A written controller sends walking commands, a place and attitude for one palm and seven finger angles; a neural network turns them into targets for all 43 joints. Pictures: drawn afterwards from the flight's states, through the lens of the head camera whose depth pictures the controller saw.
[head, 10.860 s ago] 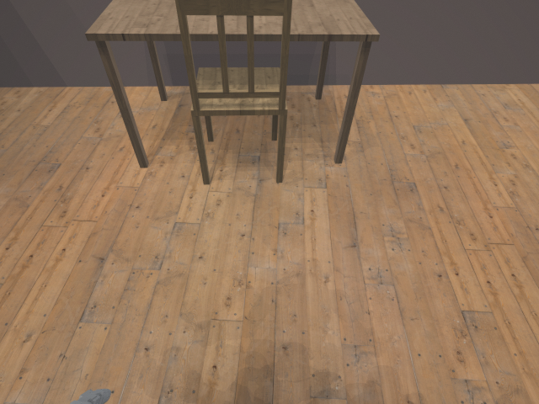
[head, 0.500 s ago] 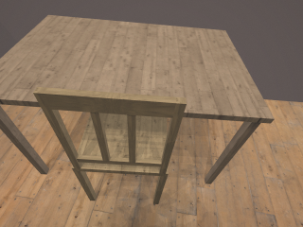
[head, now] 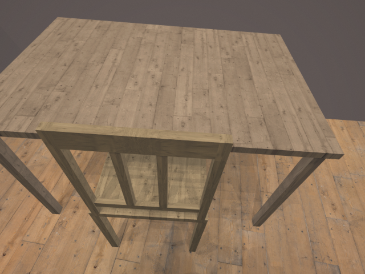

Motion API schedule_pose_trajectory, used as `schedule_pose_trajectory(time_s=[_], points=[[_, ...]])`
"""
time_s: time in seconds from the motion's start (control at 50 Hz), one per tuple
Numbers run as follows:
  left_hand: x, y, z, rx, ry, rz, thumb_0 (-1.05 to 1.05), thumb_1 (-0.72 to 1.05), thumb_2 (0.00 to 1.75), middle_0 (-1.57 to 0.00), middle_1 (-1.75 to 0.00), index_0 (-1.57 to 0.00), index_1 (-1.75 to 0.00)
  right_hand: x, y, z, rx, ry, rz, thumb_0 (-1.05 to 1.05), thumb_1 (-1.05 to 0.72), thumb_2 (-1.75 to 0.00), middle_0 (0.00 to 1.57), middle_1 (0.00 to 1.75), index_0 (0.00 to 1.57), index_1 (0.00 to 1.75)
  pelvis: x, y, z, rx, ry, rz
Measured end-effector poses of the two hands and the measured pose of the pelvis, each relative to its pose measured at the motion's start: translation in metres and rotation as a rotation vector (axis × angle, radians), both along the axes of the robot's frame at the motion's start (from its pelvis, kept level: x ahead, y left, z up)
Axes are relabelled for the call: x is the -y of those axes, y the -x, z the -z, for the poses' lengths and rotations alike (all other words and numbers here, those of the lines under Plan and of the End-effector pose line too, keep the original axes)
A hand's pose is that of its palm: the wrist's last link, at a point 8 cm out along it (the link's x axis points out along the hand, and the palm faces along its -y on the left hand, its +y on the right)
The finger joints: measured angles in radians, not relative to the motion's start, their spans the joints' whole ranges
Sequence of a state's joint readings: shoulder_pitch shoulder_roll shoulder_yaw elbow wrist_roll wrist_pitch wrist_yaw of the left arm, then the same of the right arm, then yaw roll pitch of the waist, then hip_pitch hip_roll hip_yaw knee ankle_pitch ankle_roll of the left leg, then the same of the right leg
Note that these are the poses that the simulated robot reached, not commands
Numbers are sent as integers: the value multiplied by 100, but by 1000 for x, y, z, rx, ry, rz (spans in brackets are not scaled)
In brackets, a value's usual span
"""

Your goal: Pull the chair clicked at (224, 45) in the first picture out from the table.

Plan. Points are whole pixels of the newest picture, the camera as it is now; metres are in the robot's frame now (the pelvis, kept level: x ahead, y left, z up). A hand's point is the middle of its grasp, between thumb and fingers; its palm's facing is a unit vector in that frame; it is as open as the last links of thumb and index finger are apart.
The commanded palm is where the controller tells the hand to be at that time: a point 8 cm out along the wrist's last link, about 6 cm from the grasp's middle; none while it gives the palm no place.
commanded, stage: come to a stop and stand still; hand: left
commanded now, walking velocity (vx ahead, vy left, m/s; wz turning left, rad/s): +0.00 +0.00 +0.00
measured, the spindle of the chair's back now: (124, 180) +0.36 +0.18 -0.09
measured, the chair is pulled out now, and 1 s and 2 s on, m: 0.00 0.00 0.00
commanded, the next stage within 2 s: look again from close up in 0.26 s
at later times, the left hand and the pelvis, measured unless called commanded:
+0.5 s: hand out of the picture +0.00 +0.16 -0.18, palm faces -0.01 -0.98 -0.19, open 7.4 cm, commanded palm none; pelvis +0.00 +0.00 -0.01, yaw +1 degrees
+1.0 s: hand out of the picture +0.04 +0.15 -0.18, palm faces -0.01 -0.98 -0.22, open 7.3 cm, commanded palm none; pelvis +0.02 -0.03 -0.01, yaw -1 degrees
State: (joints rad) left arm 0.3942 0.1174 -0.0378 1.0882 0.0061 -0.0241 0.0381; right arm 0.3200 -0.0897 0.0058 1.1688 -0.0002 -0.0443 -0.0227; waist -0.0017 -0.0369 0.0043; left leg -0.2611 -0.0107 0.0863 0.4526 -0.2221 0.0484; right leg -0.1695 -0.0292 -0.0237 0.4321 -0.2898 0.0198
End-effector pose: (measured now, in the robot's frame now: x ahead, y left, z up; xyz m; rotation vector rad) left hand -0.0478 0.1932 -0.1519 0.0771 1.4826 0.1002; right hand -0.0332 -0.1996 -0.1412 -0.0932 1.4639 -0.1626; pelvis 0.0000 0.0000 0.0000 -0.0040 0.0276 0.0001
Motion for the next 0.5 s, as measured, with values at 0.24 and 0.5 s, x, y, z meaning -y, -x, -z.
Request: schedule_pose_trajectory(time_s=[0.24,0.5], points=[[-1,-37,3,76,-16,20,2,92,90,-19,-30,-20,-30,16,-20,-2,43,36,-1,2,-93,-89,20,30,19,30,6,-10,0,15,-2,2],[-19,-43,-2,72,-74,45,1,91,90,-20,-30,-20,-30,19,-24,12,45,4,-35,1,-93,-89,20,30,19,30,2,-4,7,-1,13,-11]])
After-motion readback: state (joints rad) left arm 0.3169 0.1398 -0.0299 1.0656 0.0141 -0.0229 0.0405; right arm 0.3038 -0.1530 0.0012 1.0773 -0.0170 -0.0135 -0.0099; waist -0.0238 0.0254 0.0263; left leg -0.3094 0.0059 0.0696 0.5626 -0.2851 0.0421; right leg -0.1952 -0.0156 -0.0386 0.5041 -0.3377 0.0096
